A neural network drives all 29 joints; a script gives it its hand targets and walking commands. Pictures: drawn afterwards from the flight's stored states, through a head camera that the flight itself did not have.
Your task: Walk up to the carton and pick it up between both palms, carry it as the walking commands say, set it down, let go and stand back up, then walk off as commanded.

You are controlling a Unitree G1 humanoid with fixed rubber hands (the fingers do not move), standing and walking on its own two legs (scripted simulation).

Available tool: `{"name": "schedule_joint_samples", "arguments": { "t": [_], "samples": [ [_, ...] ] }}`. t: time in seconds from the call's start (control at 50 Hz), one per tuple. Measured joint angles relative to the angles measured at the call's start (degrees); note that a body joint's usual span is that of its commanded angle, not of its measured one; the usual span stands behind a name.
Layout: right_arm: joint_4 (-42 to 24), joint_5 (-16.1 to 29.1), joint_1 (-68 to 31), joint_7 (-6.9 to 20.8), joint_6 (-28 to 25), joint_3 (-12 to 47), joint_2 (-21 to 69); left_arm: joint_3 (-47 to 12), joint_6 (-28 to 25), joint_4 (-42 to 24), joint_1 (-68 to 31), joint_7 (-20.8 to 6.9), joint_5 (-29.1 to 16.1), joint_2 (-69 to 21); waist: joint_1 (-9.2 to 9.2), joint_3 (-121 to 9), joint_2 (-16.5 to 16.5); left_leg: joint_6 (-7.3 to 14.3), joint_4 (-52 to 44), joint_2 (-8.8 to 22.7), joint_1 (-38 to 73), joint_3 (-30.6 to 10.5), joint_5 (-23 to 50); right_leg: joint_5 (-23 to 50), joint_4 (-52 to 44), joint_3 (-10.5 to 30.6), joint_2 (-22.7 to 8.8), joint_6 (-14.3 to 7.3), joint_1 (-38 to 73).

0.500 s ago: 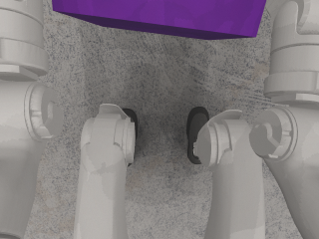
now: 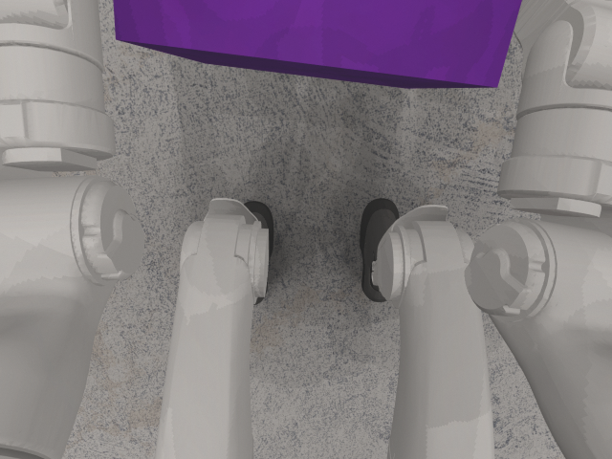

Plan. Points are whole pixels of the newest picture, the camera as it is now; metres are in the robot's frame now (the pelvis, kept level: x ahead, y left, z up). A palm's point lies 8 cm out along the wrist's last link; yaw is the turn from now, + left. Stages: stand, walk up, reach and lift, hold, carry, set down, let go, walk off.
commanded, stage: reach and lift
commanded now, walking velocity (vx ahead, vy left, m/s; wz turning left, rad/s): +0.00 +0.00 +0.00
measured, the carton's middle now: out of the picture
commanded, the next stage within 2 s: none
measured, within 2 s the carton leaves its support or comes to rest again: neither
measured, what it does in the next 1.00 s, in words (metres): rises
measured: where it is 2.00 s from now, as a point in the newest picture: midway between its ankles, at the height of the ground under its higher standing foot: (315, 269)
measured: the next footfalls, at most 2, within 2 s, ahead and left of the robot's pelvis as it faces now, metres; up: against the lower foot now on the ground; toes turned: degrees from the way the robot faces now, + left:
none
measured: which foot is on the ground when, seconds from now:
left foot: down 0.00-1.00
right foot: down 0.00-1.00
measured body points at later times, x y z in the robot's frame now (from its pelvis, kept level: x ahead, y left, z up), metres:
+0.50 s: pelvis +0.00 -0.01 +0.06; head +0.36 +0.01 +0.31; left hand +0.56 +0.21 -0.07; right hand +0.55 -0.16 -0.07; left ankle +0.13 +0.11 -0.45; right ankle +0.15 -0.14 -0.45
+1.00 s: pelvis -0.01 -0.01 +0.10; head +0.33 +0.00 +0.39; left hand +0.54 +0.20 +0.00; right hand +0.53 -0.17 +0.00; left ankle +0.13 +0.11 -0.45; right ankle +0.15 -0.14 -0.45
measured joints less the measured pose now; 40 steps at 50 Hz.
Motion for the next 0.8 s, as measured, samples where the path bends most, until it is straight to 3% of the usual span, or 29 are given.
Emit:
{"name": "schedule_joint_samples", "arguments": {
  "t": [0.28,0.8],
  "samples": [
    [-3.76,-1.51,3.49,0.4,1.27,0.09,1.81,2.71,0.95,-3.53,3.8,-1.26,1.96,-2.11,0.77,-0.02,0.66,-0.55,-6.42,0.23,6.52,-0.3,1.16,1.21,-6.06,-0.08,0.2,-0.64,6.18],
    [-6.64,-4.33,9.15,0.83,3.02,0.22,4.87,3.82,2.41,-5.6,9.46,-2.87,3.86,-3.82,-0.24,-0.77,0.37,-1.1,-17.07,0.07,17.71,-0.89,5.01,4.68,-16.4,0.06,0.46,-1.06,17.43]
  ]
}}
